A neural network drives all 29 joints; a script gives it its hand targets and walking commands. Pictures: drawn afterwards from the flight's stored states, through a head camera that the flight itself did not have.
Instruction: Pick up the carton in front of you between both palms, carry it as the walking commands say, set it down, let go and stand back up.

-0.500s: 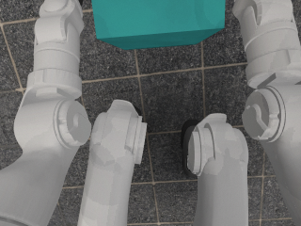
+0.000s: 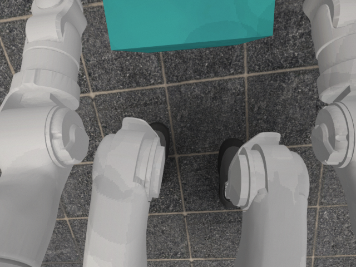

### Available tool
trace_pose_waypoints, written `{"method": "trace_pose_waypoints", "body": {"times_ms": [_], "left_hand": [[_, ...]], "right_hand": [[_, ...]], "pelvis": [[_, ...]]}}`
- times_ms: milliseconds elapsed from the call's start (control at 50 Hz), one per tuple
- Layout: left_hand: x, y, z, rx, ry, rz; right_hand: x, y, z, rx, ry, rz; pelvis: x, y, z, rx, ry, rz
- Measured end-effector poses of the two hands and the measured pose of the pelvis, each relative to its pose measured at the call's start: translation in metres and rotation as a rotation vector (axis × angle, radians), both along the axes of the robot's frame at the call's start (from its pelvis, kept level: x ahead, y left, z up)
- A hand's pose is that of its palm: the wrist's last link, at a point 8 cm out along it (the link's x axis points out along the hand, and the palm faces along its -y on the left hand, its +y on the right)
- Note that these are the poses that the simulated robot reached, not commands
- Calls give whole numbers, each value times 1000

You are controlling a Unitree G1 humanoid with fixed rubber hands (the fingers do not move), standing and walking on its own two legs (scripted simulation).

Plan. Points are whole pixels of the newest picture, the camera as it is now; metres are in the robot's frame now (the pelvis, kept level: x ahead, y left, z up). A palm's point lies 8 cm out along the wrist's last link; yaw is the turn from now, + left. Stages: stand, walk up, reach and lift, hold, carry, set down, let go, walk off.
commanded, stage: set down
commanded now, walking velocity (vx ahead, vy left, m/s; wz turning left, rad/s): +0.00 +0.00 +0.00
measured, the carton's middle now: out of the picture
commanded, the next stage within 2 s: let go in 1.10 s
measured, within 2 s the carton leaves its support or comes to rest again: neither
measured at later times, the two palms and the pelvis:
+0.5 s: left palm out of the picture +0.53 +0.25 -0.02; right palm out of the picture +0.60 -0.12 -0.02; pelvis +0.00 +0.00 +0.08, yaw +0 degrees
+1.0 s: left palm out of the picture +0.53 +0.26 +0.12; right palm out of the picture +0.60 -0.13 +0.12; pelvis +0.02 +0.00 +0.22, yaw +1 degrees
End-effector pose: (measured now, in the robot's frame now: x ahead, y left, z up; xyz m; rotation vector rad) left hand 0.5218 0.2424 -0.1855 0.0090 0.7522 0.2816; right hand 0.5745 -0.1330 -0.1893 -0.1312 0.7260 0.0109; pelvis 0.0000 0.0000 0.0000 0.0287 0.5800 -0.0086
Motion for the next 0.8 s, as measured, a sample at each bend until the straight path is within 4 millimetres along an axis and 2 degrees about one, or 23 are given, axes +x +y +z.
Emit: {"method": "trace_pose_waypoints", "body": {"times_ms": [60,120,220,360,440,660,800], "left_hand": [[5,8,9,2,-27,12],[10,12,22,-2,-55,18],[16,11,56,-13,-110,21],[14,7,116,-14,-115,22],[13,7,144,-13,-112,22],[15,13,202,-3,-124,23],[14,18,244,-4,-122,18]], "right_hand": [[8,-2,9,2,-28,1],[15,4,24,13,-59,9],[20,16,60,17,-99,15],[21,16,122,9,-87,-6],[21,13,151,10,-77,-7],[24,5,204,6,-90,-6],[25,4,246,8,-91,-1]], "pelvis": [[-1,1,-2,-3,5,1],[-3,3,-3,-4,8,4],[-6,3,6,-11,20,18],[-8,4,45,-22,85,27],[-6,4,67,-25,137,27],[1,4,120,-23,222,27],[8,3,158,-21,248,28]]}}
